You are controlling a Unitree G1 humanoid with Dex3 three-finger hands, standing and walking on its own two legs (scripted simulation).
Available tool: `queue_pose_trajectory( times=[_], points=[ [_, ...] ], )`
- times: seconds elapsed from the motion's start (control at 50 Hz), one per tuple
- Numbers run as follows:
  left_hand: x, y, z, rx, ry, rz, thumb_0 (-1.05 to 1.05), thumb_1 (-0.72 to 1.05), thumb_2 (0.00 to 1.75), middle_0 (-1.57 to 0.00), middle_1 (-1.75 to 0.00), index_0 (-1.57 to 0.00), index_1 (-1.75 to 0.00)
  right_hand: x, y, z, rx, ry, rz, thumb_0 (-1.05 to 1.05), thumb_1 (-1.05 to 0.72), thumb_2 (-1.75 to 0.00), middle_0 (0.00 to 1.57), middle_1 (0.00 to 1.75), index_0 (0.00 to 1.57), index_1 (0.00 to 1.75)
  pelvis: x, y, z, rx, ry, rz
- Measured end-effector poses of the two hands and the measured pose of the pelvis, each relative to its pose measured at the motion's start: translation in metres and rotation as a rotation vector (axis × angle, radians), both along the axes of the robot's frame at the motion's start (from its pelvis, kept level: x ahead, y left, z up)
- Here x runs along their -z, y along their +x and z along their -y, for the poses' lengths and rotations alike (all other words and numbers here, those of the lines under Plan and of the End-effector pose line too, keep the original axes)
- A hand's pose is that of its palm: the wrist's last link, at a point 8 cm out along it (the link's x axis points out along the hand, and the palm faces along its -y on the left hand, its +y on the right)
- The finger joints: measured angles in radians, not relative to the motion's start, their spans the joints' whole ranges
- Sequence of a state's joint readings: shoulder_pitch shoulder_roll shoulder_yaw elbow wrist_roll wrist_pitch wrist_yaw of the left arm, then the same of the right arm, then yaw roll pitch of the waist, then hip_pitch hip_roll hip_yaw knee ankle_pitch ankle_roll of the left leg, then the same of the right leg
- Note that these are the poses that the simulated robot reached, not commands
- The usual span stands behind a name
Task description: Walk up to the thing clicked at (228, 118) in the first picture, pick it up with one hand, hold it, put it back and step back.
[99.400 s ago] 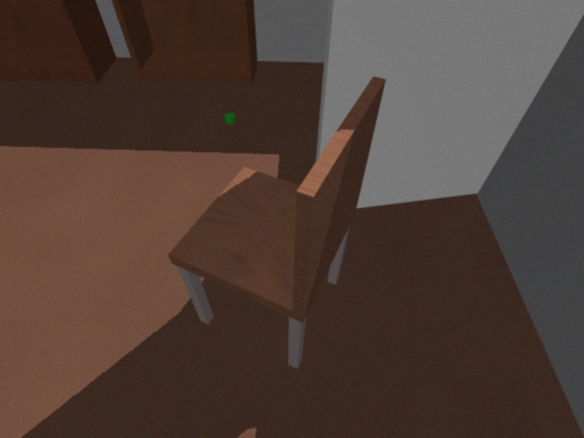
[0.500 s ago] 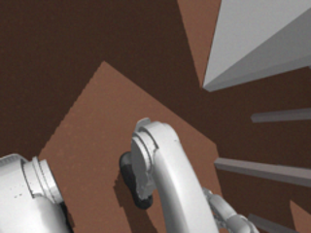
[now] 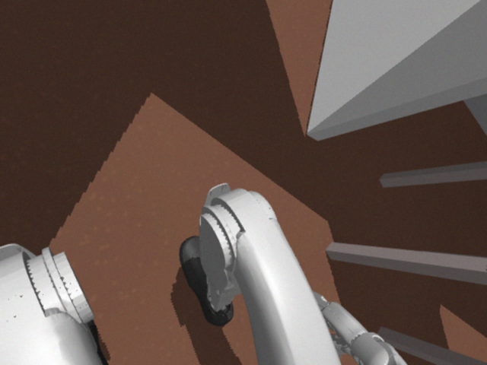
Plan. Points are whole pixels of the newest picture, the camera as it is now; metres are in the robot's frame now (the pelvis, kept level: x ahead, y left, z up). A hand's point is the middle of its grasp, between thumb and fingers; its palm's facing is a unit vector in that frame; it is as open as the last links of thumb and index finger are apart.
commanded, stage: open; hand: left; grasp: from above
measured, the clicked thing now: out of the picture +0.45 +0.40 -0.29
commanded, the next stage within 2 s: withdraw in 0.90 s
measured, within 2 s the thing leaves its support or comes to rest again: neither
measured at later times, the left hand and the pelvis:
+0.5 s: hand out of the picture +0.44 +0.39 -0.24, palm faces -0.44 -0.17 -0.88, open 12.8 cm; pelvis +0.00 +0.00 +0.00, yaw +0 degrees
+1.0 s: hand out of the picture +0.44 +0.39 -0.24, palm faces -0.43 -0.17 -0.88, open 13.8 cm; pelvis +0.00 +0.00 +0.00, yaw +0 degrees
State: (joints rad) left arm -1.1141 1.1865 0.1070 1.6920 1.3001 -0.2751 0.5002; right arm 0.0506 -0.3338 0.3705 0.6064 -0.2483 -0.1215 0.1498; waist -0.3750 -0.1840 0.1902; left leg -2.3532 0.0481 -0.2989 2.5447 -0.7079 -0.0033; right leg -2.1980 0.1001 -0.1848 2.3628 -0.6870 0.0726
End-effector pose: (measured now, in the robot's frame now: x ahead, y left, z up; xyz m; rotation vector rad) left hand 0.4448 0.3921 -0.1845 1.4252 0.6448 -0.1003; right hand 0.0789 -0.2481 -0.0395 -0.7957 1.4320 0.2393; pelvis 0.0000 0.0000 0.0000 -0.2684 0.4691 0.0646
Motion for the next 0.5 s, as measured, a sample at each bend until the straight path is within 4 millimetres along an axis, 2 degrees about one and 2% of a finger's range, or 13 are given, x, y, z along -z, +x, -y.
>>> queue_pose_trajectory(
  times=[0.12, 0.2, 0.5],
  points=[
    [0.0014, -0.0003, -0.0006, 0.0, 0.002, 0.005, -0.01, 0.18, 0.43, -0.63, -0.72, -0.76, -0.68, -0.0007, -0.0012, -0.0013, -0.008, 0.003, -0.002, -0.01, -0.91, -0.9, 0.2, 0.3, 0.2, 0.3, 0.0007, -0.0005, -0.0003, 0.002, -0.002, 0.006],
    [0.0001, -0.0005, -0.0025, -0.005, 0.006, 0.009, -0.01, 0.14, 0.46, -0.56, -0.75, -0.67, -0.7, -0.0004, -0.0005, -0.0021, -0.014, 0.008, -0.001, -0.01, -0.91, -0.9, 0.2, 0.3, 0.2, 0.3, 0.0009, -0.0006, -0.0004, 0.002, -0.003, 0.005],
    [-0.001, 0.0014, -0.0046, -0.005, 0.005, -0.005, 0.0, -0.29, 0.76, -0.22, -0.98, -0.26, -0.93, 0.0004, 0.0047, -0.0031, -0.023, 0.02, 0.004, -0.01, -0.91, -0.9, 0.2, 0.3, 0.2, 0.3, -0.001, 0.0003, -0.0002, 0.003, -0.003, 0.0]
  ],
)
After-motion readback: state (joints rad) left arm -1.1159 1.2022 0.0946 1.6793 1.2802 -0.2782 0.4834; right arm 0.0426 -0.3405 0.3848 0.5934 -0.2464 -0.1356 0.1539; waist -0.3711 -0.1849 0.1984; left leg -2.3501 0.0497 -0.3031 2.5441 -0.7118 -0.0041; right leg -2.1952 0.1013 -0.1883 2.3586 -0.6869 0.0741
